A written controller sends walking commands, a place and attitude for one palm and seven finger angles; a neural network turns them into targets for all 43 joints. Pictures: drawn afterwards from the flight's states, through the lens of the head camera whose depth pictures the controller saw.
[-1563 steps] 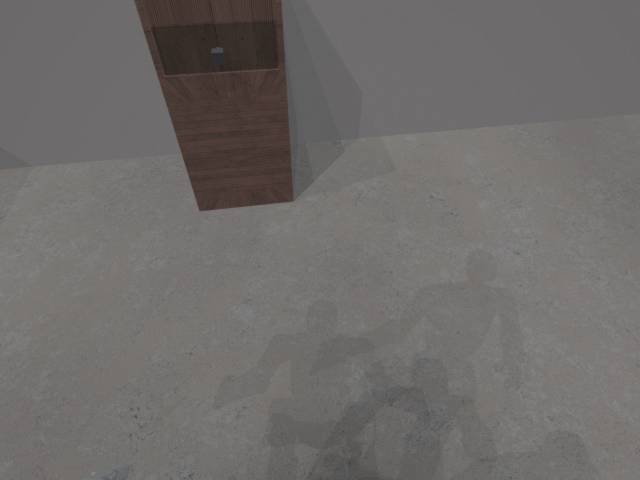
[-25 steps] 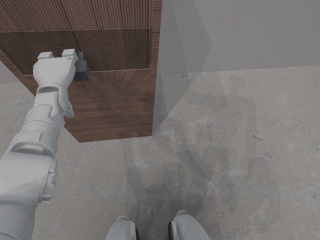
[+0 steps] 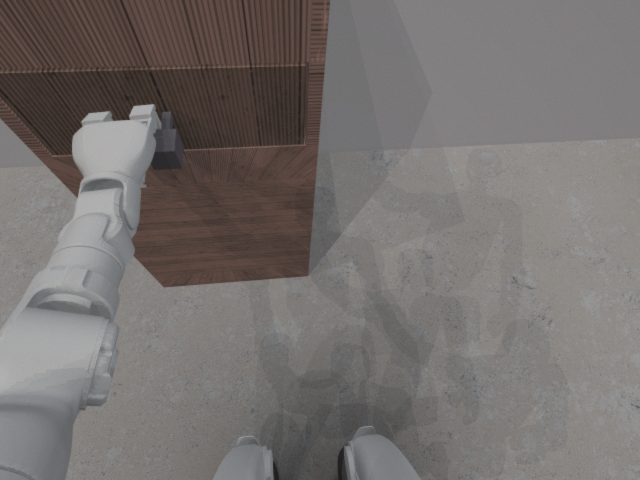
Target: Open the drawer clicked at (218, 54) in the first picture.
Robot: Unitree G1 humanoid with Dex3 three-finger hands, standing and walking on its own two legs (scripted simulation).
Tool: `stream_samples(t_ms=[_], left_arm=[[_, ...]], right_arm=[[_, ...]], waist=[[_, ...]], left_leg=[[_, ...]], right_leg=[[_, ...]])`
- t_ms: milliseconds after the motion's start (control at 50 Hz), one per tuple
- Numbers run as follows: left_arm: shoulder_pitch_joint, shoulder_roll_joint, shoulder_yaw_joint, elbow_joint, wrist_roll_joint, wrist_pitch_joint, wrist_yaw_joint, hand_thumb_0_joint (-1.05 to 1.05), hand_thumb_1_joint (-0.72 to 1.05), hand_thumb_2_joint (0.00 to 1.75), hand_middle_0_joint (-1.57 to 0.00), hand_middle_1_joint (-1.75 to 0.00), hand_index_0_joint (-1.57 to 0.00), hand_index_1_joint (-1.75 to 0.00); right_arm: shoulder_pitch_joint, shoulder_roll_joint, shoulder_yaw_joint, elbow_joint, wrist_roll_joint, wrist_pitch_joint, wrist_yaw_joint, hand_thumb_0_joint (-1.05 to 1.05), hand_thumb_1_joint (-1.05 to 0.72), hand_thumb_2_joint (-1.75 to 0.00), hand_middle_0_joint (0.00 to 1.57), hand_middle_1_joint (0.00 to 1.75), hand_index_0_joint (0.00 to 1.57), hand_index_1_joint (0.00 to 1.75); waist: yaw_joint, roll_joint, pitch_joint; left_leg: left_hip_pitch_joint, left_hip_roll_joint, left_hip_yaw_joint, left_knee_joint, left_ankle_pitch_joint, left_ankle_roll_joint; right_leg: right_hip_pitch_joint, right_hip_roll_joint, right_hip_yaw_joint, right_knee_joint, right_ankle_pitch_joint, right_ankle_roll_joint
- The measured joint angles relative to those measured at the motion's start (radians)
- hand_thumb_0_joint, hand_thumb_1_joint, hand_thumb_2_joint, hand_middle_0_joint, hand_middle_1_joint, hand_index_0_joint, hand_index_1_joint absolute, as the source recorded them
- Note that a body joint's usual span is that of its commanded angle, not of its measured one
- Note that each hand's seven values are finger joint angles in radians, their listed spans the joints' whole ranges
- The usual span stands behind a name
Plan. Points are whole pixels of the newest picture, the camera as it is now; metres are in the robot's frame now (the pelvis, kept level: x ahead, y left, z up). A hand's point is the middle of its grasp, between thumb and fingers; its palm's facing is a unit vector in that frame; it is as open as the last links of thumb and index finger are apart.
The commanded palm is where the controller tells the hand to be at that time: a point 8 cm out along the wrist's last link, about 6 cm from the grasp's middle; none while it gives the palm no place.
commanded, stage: close the thumb around the handle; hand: left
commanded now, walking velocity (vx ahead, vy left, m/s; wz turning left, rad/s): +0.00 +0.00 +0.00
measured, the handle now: (165, 137) +0.56 +0.18 +0.01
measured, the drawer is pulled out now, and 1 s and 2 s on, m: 0.00 0.09 0.20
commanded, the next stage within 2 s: pull the drawer open in 0.08 s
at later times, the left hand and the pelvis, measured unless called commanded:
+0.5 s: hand (131, 196) +0.48 +0.22 +0.00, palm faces -0.08 -0.04 -1.00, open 5.4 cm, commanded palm +0.45 +0.19 +0.04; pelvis +0.01 +0.00 +0.01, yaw -1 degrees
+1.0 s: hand (127, 238) +0.42 +0.21 +0.00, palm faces -0.05 -0.03 -1.00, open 5.3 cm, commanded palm +0.39 +0.19 +0.04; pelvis +0.00 +0.00 +0.02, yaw +1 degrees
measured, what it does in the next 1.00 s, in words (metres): stands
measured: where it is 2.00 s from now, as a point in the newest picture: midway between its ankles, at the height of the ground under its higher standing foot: outside the picture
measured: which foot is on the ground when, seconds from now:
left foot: down 0.00-1.00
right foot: down 0.00-1.00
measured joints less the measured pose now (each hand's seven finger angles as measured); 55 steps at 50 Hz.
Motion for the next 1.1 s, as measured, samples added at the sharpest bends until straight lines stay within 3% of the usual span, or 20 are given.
stream_samples(t_ms=[120,300,460,700,940,1100], left_arm=[[0.013,0.011,0.012,-0.011,-0.002,-0.021,-0.008,0.0,0.83,0.87,-0.41,-1.34,-0.32,-1.29],[0.049,0.005,0.025,-0.048,-0.003,-0.019,0.002,0.0,0.87,0.89,-0.42,-1.35,-0.31,-1.3],[0.174,-0.035,0.02,-0.145,-0.018,-0.014,0.008,0.0,0.88,0.9,-0.42,-1.35,-0.3,-1.3],[0.279,-0.119,-0.031,-0.2,-0.003,-0.005,0.078,0.0,0.88,0.9,-0.42,-1.35,-0.32,-1.3],[0.324,-0.146,-0.051,-0.232,-0.001,0.032,0.079,0.0,0.88,0.9,-0.42,-1.35,-0.31,-1.29],[0.394,-0.151,-0.053,-0.287,-0.003,0.022,0.088,0.0,0.88,0.9,-0.42,-1.35,-0.31,-1.3]], right_arm=[[0.008,-0.002,-0.001,0.0,0.0,0.001,-0.001,0.0,-0.91,-0.9,0.2,0.3,0.2,0.3],[0.016,-0.003,-0.009,0.003,0.001,0.005,0.004,0.0,-0.91,-0.9,0.2,0.3,0.2,0.3],[0.018,0.003,-0.017,-0.002,0.008,0.019,0.009,0.0,-0.91,-0.9,0.2,0.3,0.2,0.3],[-0.042,0.012,-0.028,-0.006,0.011,0.023,0.011,0.0,-0.91,-0.9,0.2,0.3,0.2,0.3],[-0.086,0.019,-0.024,-0.038,0.017,0.029,0.005,0.0,-0.91,-0.9,0.2,0.3,0.2,0.3],[-0.074,0.019,-0.022,-0.033,0.024,0.03,-0.006,0.0,-0.91,-0.9,0.2,0.3,0.2,0.3]], waist=[[0.002,0.0,-0.003],[0.007,0.001,-0.004],[0.033,0.003,-0.006],[0.08,-0.004,-0.014],[0.098,-0.009,-0.01],[0.109,-0.009,-0.003]], left_leg=[[-0.002,0.003,0.003,0.003,-0.003,-0.001],[0.005,0.006,0.009,-0.001,-0.005,-0.001],[0.077,0.005,0.023,-0.05,0.003,0.003],[0.14,-0.01,0.011,-0.07,0.007,0.003],[0.164,-0.012,0.009,-0.078,0.018,-0.002],[0.192,-0.012,0.011,-0.09,0.023,-0.006]], right_leg=[[-0.005,0.003,0.003,0.006,-0.003,-0.001],[-0.001,0.006,0.01,0.002,-0.002,-0.001],[0.066,0.006,0.024,-0.045,0.009,0.004],[0.133,-0.009,0.013,-0.059,0.002,0.004],[0.153,-0.011,0.011,-0.056,0.007,-0.002],[0.177,-0.01,0.013,-0.06,0.008,-0.006]])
